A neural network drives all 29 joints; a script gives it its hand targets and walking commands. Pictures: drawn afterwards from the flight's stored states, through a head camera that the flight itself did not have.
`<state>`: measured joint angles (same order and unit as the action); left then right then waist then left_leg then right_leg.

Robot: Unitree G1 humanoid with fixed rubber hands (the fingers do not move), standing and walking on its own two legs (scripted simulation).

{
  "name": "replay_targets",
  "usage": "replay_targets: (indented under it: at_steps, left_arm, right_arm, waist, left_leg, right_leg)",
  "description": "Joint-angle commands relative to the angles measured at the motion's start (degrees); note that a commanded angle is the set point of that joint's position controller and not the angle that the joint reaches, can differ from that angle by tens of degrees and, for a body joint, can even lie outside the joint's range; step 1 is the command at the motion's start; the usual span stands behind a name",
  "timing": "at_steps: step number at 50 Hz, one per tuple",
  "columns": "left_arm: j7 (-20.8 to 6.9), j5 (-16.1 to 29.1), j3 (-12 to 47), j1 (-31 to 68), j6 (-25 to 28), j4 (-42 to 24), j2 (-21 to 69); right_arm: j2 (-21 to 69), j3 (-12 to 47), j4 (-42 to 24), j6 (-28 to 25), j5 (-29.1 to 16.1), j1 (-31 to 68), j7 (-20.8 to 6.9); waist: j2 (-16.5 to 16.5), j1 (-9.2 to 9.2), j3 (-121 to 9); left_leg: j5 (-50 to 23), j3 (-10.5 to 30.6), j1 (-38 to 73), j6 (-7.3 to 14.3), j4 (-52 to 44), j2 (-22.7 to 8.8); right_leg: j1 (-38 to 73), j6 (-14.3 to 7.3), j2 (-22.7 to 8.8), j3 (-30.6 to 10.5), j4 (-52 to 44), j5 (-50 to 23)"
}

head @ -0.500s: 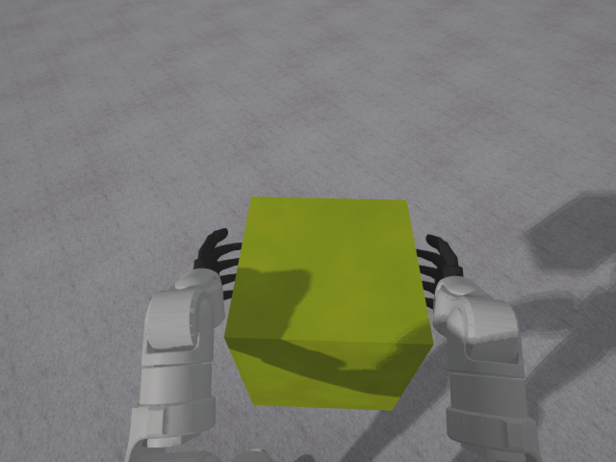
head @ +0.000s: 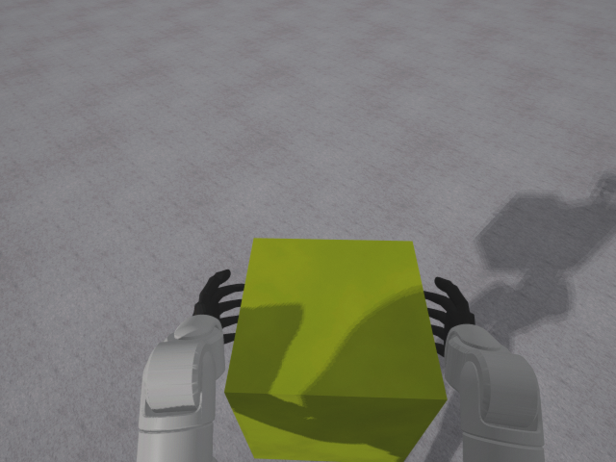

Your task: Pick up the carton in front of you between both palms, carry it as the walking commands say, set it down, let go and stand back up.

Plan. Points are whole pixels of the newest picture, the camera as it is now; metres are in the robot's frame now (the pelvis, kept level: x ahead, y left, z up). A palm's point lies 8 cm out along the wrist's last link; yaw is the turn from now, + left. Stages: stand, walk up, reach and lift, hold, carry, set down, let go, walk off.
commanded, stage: carry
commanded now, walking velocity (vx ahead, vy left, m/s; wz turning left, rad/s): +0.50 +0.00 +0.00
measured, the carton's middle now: (329, 354) +0.26 -0.01 +0.00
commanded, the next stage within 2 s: none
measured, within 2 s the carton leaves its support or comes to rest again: neither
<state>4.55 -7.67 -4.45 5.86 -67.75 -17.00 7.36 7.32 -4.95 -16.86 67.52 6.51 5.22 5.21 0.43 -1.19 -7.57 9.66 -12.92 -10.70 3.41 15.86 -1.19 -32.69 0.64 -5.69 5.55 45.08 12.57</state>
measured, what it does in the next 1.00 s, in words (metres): walks ahead: right foot, then left foot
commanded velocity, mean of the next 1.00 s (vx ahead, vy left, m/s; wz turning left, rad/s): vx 0.38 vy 0.00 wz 0.00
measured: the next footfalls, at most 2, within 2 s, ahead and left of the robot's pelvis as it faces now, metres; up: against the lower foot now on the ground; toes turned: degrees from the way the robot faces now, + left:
right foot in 0.20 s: +0.31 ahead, -0.13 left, +0.00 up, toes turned -9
left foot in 0.66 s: +0.54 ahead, +0.13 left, +0.00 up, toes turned +15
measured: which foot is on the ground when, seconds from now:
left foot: down 0.00-0.24, up 0.26-0.64, down 0.66-1.00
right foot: up 0.00-0.18, down 0.20-0.66, up 0.68-1.00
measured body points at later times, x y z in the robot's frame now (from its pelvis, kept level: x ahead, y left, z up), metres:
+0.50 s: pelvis +0.29 -0.03 +0.00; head +0.28 -0.04 +0.45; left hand +0.54 +0.14 +0.07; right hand +0.57 -0.16 +0.07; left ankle +0.37 +0.13 -0.70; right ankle +0.27 -0.12 -0.75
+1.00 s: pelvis +0.58 +0.02 -0.01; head +0.59 +0.03 +0.44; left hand +0.86 +0.18 +0.08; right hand +0.86 -0.12 +0.07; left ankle +0.50 +0.12 -0.75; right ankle +0.68 -0.09 -0.73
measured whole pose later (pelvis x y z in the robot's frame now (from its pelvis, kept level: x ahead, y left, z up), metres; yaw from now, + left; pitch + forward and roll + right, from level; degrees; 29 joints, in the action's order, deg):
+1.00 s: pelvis +0.58 +0.02 -0.01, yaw +1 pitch +4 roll -1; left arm 5.5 -6.9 -4.4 7.7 -69.7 -25.0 7.5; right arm 7.5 -5.4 -23.2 68.2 5.7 7.3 4.8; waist -0.5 -0.2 -3.6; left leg 16.8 -13.3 -6.3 0.0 19.5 -3.6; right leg -28.0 0.8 -3.5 8.9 29.4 4.1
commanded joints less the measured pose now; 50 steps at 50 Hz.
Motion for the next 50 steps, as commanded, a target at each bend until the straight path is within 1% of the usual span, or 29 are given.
replay_targets:
  at_steps: [1,3,7,8,9,10,11,12,13,14,16,17,18,20,23,27,32,33,34,35,36,38,39,41,42,43,45,47,50]
  left_arm:
    - [-13.5,22.4,40.7,25.7,1.0,-3.2,54.2]
    - [-13.1,23.2,41.8,26.0,0.3,-5.8,52.9]
    - [-13.1,24.2,39.6,26.4,-1.3,-6.9,49.1]
    - [-13.4,24.3,39.5,28.4,-1.8,-7.1,48.5]
    - [-13.6,24.0,38.6,24.7,-2.1,-4.0,48.8]
    - [-13.7,24.0,38.2,27.6,-2.9,-1.7,49.3]
    - [-13.9,21.9,36.5,20.4,-3.0,-0.2,46.2]
    - [-13.8,23.2,36.6,25.1,-2.6,-0.3,46.8]
    - [-13.5,22.7,36.6,26.1,-2.1,-2.1,47.4]
    - [-13.9,22.4,37.2,26.7,-1.8,-1.1,50.4]
    - [-14.4,23.5,38.0,27.0,-1.3,-1.0,54.5]
    - [-14.9,25.4,39.0,30.5,-0.7,-1.9,56.4]
    - [-14.9,24.4,39.5,29.8,-0.2,-2.6,55.5]
    - [-15.3,26.0,40.0,31.6,0.5,-5.5,55.4]
    - [-15.8,27.2,41.3,28.6,0.3,-7.5,54.0]
    - [-14.4,26.0,40.2,28.0,-0.4,-8.5,52.5]
    - [-13.1,22.7,38.6,27.8,-2.5,-6.4,47.5]
    - [-12.4,23.0,38.4,26.3,-2.9,-5.6,47.8]
    - [-12.6,22.9,38.5,26.8,-3.6,-5.2,47.1]
    - [-12.6,22.2,39.6,26.9,-3.9,-4.7,46.4]
    - [-13.3,23.7,40.2,28.8,-3.7,-6.7,48.4]
    - [-13.7,24.4,39.4,28.5,-3.0,-4.4,51.7]
    - [-13.6,22.4,40.9,28.5,-2.1,-4.2,52.8]
    - [-13.6,23.8,40.6,29.4,-0.9,-6.8,56.3]
    - [-13.3,23.8,41.6,29.0,-0.7,-5.3,55.9]
    - [-13.1,24.2,41.8,28.0,0.2,-7.7,56.6]
    - [-12.7,25.0,43.1,26.7,0.0,-9.3,56.5]
    - [-12.2,24.5,42.6,27.2,-0.6,-11.1,54.0]
    - [-12.9,23.8,41.3,25.1,-1.4,-11.8,50.6]
  right_arm:
    - [51.9,41.8,-6.6,-0.8,-25.4,30.4,-16.1]
    - [51.0,40.2,-5.2,-0.3,-23.7,26.4,-15.7]
    - [48.5,39.6,-7.0,1.1,-24.5,28.0,-14.8]
    - [47.3,39.4,-4.6,1.7,-22.7,27.4,-14.5]
    - [48.0,39.0,-5.5,2.1,-24.1,28.0,-14.5]
    - [46.5,39.7,-2.9,2.7,-23.0,28.3,-14.6]
    - [45.3,37.9,-6.3,3.3,-22.4,29.6,-14.7]
    - [45.9,39.4,-2.8,4.0,-22.9,28.8,-14.8]
    - [47.3,40.0,-3.7,3.3,-23.5,30.1,-15.2]
    - [49.3,39.9,-3.9,3.2,-23.3,33.5,-15.4]
    - [52.5,39.5,-3.2,2.0,-24.6,34.1,-15.3]
    - [53.1,39.8,-3.5,1.1,-23.8,33.1,-15.1]
    - [54.8,40.1,-1.6,0.9,-23.6,34.1,-14.9]
    - [55.2,40.1,-4.2,-0.1,-23.1,33.5,-14.2]
    - [55.2,39.3,-5.5,-0.6,-21.9,30.0,-13.1]
    - [51.0,40.3,-10.0,0.6,-23.4,29.8,-13.5]
    - [47.3,38.2,-7.3,3.2,-23.1,29.0,-14.7]
    - [45.8,38.5,-5.6,3.3,-23.6,28.0,-14.7]
    - [44.3,37.7,-3.5,3.7,-22.8,26.3,-15.1]
    - [44.7,36.2,-2.2,3.2,-22.2,26.7,-14.9]
    - [44.6,36.0,-2.9,3.2,-21.6,25.3,-14.6]
    - [51.2,38.3,-5.0,2.4,-24.3,30.2,-15.0]
    - [52.0,38.9,-5.8,1.9,-23.6,30.3,-15.5]
    - [54.0,41.2,-7.2,0.9,-24.9,31.9,-15.7]
    - [53.5,39.3,-4.8,1.0,-24.7,29.6,-15.8]
    - [53.6,40.8,-9.9,0.5,-25.3,31.1,-16.0]
    - [52.4,40.7,-9.9,-0.1,-25.3,28.0,-15.6]
    - [50.4,40.0,-12.0,-0.1,-24.4,27.4,-15.7]
    - [48.9,38.9,-10.1,1.3,-24.2,26.6,-15.2]
  waist:
    - [4.0,0.62,-8.3]
    - [9.9,0.35,-7.3]
    - [5.4,0.25,-7.8]
    - [8.2,0.93,-7.4]
    - [5.1,0.93,-8.9]
    - [6.1,1.11,-9.0]
    - [-3.3,2.83,-10.8]
    - [-17.8,3.41,-13.3]
    - [-17.9,2.8,-15.6]
    - [-13.1,3.3,-14.5]
    - [-2.9,2.82,-13.4]
    - [-4.5,2.09,-13.2]
    - [-7.4,2.5,-12.8]
    - [-10.4,2.56,-10.8]
    - [-4.4,2.34,-10.0]
    - [-11.5,2.5,-9.6]
    - [-2.6,1.13,-5.4]
    - [-3.6,1.34,-8.7]
    - [8.4,-0.52,-9.9]
    - [21.8,-0.47,-14.1]
    - [16.9,-0.13,-11.7]
    - [4.5,-0.02,-15.4]
    - [2.0,0.62,-14.2]
    - [4.0,0.74,-13.2]
    - [9.7,0.79,-12.5]
    - [6.2,1.06,-12.7]
    - [11.0,1.47,-13.7]
    - [10.1,0.67,-11.4]
    - [7.2,0.97,-13.5]
  left_leg:
    - [-0.9,11.8,10.4,4.0,-8.1,-15.0]
    - [-8.2,8.0,12.5,3.9,-6.9,-13.4]
    - [-17.4,5.6,14.9,2.1,-0.3,-13.8]
    - [-17.5,3.8,13.0,0.8,4.8,-12.7]
    - [-18.3,1.6,8.2,0.7,9.3,-10.6]
    - [-15.6,1.1,0.8,-1.0,16.1,-10.0]
    - [-5.4,-0.8,-8.4,-3.5,29.1,-6.8]
    - [8.8,1.3,-22.8,-5.1,44.0,1.0]
    - [21.0,8.9,-29.4,-3.4,51.2,-0.1]
    - [20.3,10.4,-30.7,-2.3,56.1,-2.3]
    - [11.5,13.7,-28.0,-1.7,50.6,-7.6]
    - [8.8,13.3,-25.3,-1.6,47.2,-7.3]
    - [7.9,11.5,-23.3,-2.3,41.9,-5.9]
    - [5.9,8.9,-23.9,-3.3,37.2,-5.5]
    - [1.5,6.7,-25.3,-4.2,26.8,-5.3]
    - [-5.3,4.5,-18.2,-4.2,16.0,-4.0]
    - [-0.7,-0.7,-4.9,-3.7,8.9,-3.3]
    - [1.9,1.8,5.0,-2.5,7.6,-4.1]
    - [4.9,21.6,13.5,-0.2,0.4,-15.5]
    - [2.7,38.5,24.7,7.3,-3.7,-24.3]
    - [-0.1,38.7,23.0,8.0,-4.2,-24.8]
    - [-4.6,30.7,23.6,8.5,-2.4,-22.3]
    - [-8.9,23.9,18.9,4.7,-1.9,-20.7]
    - [-12.1,18.1,14.4,4.9,-3.9,-20.6]
    - [-14.5,12.9,13.9,3.7,-4.3,-16.8]
    - [-22.1,9.2,13.3,2.8,-3.4,-15.9]
    - [-31.1,3.3,13.3,2.0,-0.6,-13.1]
    - [-37.3,3.7,15.3,2.0,1.3,-11.7]
    - [-31.5,-0.5,11.1,-1.1,10.3,-11.6]
  right_leg:
    - [-2.5,0.2,-0.2,1.0,-8.3,-4.5]
    - [-1.7,0.1,0.4,3.2,-12.6,-7.0]
    - [5.5,-1.3,1.6,5.8,-17.7,-6.8]
    - [10.5,-1.6,2.2,6.7,-20.8,-6.2]
    - [19.0,-1.8,5.4,10.5,-20.7,-5.4]
    - [27.2,-2.9,3.6,7.7,-21.6,-3.4]
    - [34.6,-4.9,-6.5,-7.3,-24.0,4.0]
    - [44.3,-13.2,-18.2,-31.8,-31.7,8.1]
    - [48.2,-14.2,-20.5,-32.9,-31.7,1.0]
    - [44.2,-15.0,-19.7,-28.8,-30.8,-5.9]
    - [35.5,-10.3,-16.9,-21.4,-31.6,-6.6]
    - [32.4,-8.0,-13.9,-13.9,-33.2,-2.1]
    - [30.6,-6.8,-12.9,-13.2,-34.1,-1.8]
    - [29.5,-8.4,-12.7,-10.6,-37.6,3.2]
    - [32.6,-8.2,-10.7,-5.8,-37.8,-1.4]
    - [32.9,-7.0,-8.8,0.4,-35.1,-10.3]
    - [27.2,-4.4,-7.8,5.2,-24.9,-1.4]
    - [21.6,-2.1,-5.2,6.8,-16.8,-3.5]
    - [12.3,1.2,0.5,9.1,-0.8,1.0]
    - [-2.8,2.0,5.6,5.2,13.4,15.5]
    - [-5.0,0.5,1.6,-1.2,17.5,18.5]
    - [-8.9,-1.3,0.3,-4.3,17.7,13.1]
    - [-5.5,-2.2,-1.9,-4.5,16.6,9.1]
    - [-3.7,-1.0,-1.2,-3.2,10.2,7.6]
    - [-1.2,-0.1,-0.4,-0.7,4.7,5.3]
    - [0.8,-0.3,0.5,0.6,3.8,3.5]
    - [3.3,0.2,1.9,2.3,-3.5,1.5]
    - [3.6,1.2,4.2,4.7,-11.6,-4.3]
    - [18.3,0.1,5.3,7.0,-23.7,-20.5]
